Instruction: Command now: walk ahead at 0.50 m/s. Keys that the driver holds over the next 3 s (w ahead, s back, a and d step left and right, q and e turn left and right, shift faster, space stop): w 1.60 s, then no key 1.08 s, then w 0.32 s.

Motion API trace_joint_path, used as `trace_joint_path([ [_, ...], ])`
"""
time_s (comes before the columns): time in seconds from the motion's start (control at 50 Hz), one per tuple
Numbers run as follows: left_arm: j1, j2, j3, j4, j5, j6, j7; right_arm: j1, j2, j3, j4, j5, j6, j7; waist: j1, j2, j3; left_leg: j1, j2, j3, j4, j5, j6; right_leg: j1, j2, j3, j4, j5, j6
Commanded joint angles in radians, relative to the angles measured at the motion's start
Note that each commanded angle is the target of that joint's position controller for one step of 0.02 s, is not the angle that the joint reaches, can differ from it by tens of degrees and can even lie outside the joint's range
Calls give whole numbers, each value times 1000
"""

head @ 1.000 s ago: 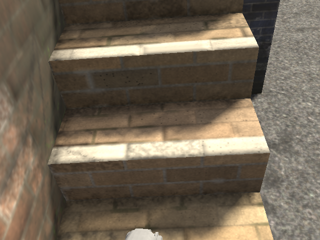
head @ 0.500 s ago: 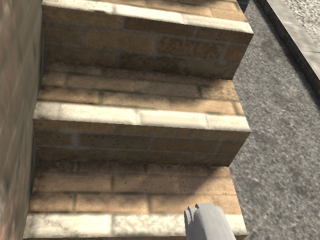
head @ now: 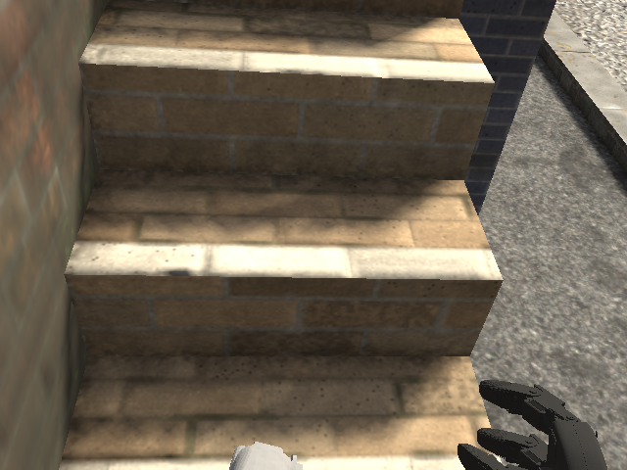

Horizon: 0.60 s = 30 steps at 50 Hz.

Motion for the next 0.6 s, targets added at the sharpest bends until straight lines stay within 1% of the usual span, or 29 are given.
trace_joint_path([
  [0.02,-115,-35,-40,-12,-35,-66,-27,-83,66,51,-133,24,28,-19,-103,43,317,-23,20,109,-253,-85,-4,-393,-192,98,-528,350,-55],
  [0.04,-60,-22,-39,0,-38,-68,-14,-140,49,52,-160,20,30,-14,-70,35,286,50,24,197,-375,-47,-20,-383,-180,74,-590,502,-75],
  [0.06,-39,10,-37,-10,-57,-65,9,-148,12,56,-177,9,46,-12,-85,48,224,242,73,289,-626,22,-25,-381,-205,41,-697,779,-79],
  [0.08,-47,38,-25,-17,-56,-61,17,-80,10,64,-167,24,50,-8,-120,-6,124,543,121,365,-857,73,-12,-374,-211,-13,-735,1034,-101],
  [0.1,-29,77,-14,-73,-104,-60,34,31,-57,40,-79,36,39,1,-125,25,-55,841,58,413,-1024,177,-16,-337,-200,10,-636,1484,-148],
  [0.12,-28,188,23,-93,-113,-64,41,281,-82,13,49,41,44,-5,-201,-67,-248,969,26,381,-1087,215,-37,-112,-248,35,-489,1819,-154],
  [0.14,-40,230,42,-107,-115,-67,31,361,-118,3,115,36,45,-5,-232,-80,-315,982,10,318,-1268,227,-58,51,-252,11,-324,1873,-146],
  [0.16,-51,213,44,-122,-114,-62,17,363,-160,8,133,6,40,14,-221,-137,-293,944,-9,235,-1569,147,-56,193,-238,27,-120,1798,-110],
  [0.18,46,133,40,-143,-69,-41,-3,361,-279,-28,152,-56,49,27,-159,149,-296,959,160,-174,-1719,110,24,105,-92,40,358,1276,-73],
  [0.2,111,11,28,-109,-13,-20,-49,314,-309,-40,183,-38,77,28,-78,322,-334,1020,245,-577,-2002,-341,127,-160,98,201,812,350,-26],
  [0.22,0,-76,3,-220,29,0,-50,135,-305,-48,176,-5,71,26,-13,235,-173,803,297,-761,-2207,-721,95,-363,140,306,1207,307,-15],
  [0.24,-39,-114,-16,-278,66,11,-53,68,-246,-46,198,-2,52,34,53,142,-21,669,287,-693,-2141,-769,86,-513,106,281,1364,295,-49],
  [0.26,-50,-159,-32,-301,75,16,-44,125,-203,-45,257,-15,27,42,73,72,2,678,278,-589,-2065,-709,77,-613,102,324,1391,269,-93],
  [0.28,-60,-176,-46,-317,62,26,-33,137,-155,-38,300,-30,11,51,91,21,48,674,269,-444,-2008,-536,51,-679,87,338,1386,276,-105],
  [0.3,-27,-159,-46,-310,40,37,-28,110,-108,-26,320,-46,7,46,116,18,74,663,253,-307,-2002,-401,30,-708,75,306,1406,228,-89],
  [0.32,-30,-135,-43,-317,28,39,-25,113,-115,-24,315,-55,-10,45,109,14,71,703,254,-237,-2030,-329,31,-740,61,295,1390,195,-81],
  [0.34,-83,-148,-51,-355,25,46,-12,154,-145,-32,323,-48,-22,44,94,26,90,746,276,-213,-2064,-311,54,-822,44,317,1395,118,-73],
  [0.36,-112,-133,-43,-351,20,59,-6,227,-144,-31,357,-49,-25,42,78,28,101,788,275,-164,-2091,-293,52,-846,27,312,1366,145,-66],
  [0.4,-103,-96,-34,-355,-12,75,-2,258,-187,-37,329,-35,-31,29,86,39,128,787,318,-110,-2172,-283,67,-866,3,281,1283,138,-30],
  [0.42,-99,-108,-38,-351,-11,83,5,270,-178,-36,332,-25,-35,21,93,89,125,791,331,-80,-2190,-201,85,-858,5,236,1376,168,-32],
  [0.44,-153,-107,-38,-374,-22,81,11,301,-193,-34,321,-18,-46,18,67,89,142,842,369,-67,-2233,-160,97,-916,-12,229,1431,176,-29],
  [0.46,-219,-147,-51,-413,-26,74,24,377,-194,-35,353,-15,-64,11,31,176,199,908,403,-105,-2263,-166,117,-1081,-20,249,1517,145,-41],
  [0.48,-284,-156,-59,-453,-22,73,33,422,-186,-34,363,-13,-72,10,15,149,213,993,420,-122,-2278,-184,118,-1187,-51,260,1519,136,-42],
  [0.5,-319,-144,-57,-470,-21,73,32,422,-186,-36,360,-8,-80,9,21,128,223,1031,420,-102,-2274,-153,95,-1232,-79,260,1473,147,-40],
  [0.52,-308,-114,-51,-471,-22,65,29,358,-212,-39,330,-4,-78,8,44,99,226,996,414,-39,-2263,-111,71,-1197,-105,251,1379,188,-33],
  [0.54,-360,-101,-60,-525,-12,65,14,356,-253,-51,318,0,-66,0,42,71,205,961,388,11,-2314,-124,51,-1106,-149,221,1198,160,-25],
  [0.56,-376,-101,-61,-547,-9,66,12,344,-286,-60,298,-1,-60,-13,34,88,174,971,394,15,-2343,-80,52,-1040,-169,190,1117,159,-17],
  [0.58,-387,-103,-58,-569,-9,64,3,365,-300,-72,297,-20,-52,-15,11,101,124,1046,397,28,-2357,-30,43,-1026,-190,177,1096,138,-33],
  [0.6,-404,-147,-96,-594,-35,72,-21,352,-335,-87,272,-5,-36,-19,-2,127,96,993,414,103,-2476,43,24,-785,-203,137,719,-107,-75],
])
Next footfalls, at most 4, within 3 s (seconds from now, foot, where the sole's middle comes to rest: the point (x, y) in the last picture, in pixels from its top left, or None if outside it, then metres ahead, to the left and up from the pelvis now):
0.16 left None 0.24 0.13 -0.55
0.66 right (436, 431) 0.49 -0.19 -0.36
1.26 left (206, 216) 0.73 0.20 -0.16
1.92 right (391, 49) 0.97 -0.09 0.03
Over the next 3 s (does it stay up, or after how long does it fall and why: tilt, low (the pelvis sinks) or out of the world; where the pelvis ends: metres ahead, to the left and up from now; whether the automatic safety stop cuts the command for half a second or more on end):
stays up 0.96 0.05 0.80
